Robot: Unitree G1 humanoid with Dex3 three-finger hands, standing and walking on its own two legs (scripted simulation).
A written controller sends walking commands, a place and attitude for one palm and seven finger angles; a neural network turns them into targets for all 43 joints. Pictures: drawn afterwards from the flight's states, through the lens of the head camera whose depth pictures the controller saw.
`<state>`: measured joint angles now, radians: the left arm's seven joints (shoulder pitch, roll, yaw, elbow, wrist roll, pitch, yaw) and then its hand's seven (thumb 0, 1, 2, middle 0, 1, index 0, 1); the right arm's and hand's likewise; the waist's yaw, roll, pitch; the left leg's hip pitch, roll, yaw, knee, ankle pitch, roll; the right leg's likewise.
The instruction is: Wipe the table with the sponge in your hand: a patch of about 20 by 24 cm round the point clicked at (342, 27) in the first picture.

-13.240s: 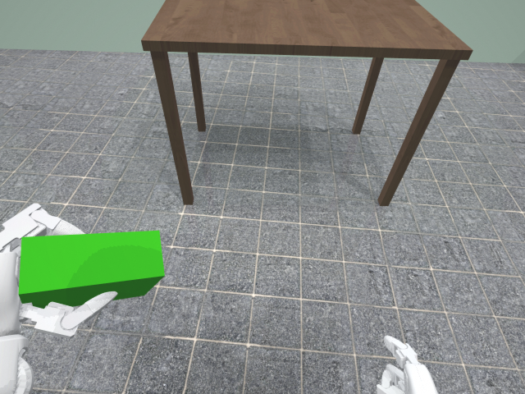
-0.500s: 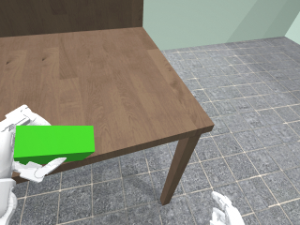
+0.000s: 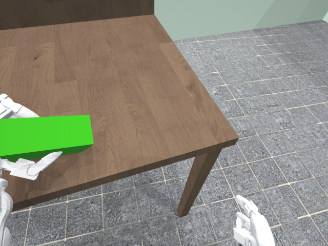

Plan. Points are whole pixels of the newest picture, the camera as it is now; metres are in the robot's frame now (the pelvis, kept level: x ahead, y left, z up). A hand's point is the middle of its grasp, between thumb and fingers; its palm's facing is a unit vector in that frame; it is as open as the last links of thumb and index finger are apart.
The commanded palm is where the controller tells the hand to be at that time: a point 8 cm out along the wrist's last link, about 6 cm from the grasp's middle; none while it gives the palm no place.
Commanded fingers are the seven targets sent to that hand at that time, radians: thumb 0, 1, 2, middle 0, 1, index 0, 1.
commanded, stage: come to a stop and stand still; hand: left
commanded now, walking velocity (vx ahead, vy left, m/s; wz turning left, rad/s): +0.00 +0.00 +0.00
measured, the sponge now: (61, 137) +0.27 +0.23 +0.16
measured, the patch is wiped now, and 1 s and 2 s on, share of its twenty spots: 0.00 0.00 0.00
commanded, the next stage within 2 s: look again from close up in 0.68 s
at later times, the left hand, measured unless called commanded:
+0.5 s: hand (69, 127) +0.29 +0.22 +0.16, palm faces +0.33 -0.84 -0.42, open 9.4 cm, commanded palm +0.22 +0.26 +0.18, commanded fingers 0.00 0.10 1.30 -1.20 -1.60 -1.20 -1.60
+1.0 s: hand (44, 152) +0.23 +0.24 +0.16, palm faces +0.40 -0.84 -0.37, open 9.4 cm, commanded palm +0.18 +0.27 +0.18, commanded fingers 0.00 0.10 1.30 -1.20 -1.60 -1.20 -1.60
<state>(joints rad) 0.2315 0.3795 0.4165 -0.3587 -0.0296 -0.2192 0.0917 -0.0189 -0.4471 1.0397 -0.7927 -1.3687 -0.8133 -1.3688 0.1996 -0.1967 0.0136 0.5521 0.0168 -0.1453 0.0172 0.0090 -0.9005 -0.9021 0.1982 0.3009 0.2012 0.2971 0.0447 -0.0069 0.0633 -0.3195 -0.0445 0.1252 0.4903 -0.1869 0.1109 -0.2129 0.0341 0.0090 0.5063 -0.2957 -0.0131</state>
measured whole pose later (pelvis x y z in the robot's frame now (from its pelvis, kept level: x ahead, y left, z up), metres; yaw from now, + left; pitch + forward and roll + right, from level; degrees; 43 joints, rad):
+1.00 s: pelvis +0.02 -0.01 +0.01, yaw +1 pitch -1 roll -2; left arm 0.44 0.36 0.35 -0.45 -0.04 -0.17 0.11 -0.02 -0.45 1.04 -0.79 -1.37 -0.81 -1.37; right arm 0.23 -0.20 0.01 0.56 0.02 -0.06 -0.04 0.01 -0.90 -0.90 0.20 0.30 0.20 0.30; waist 0.02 0.00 0.03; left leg -0.26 -0.02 0.10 0.46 -0.20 0.09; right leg -0.10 0.06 -0.03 0.36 -0.25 -0.02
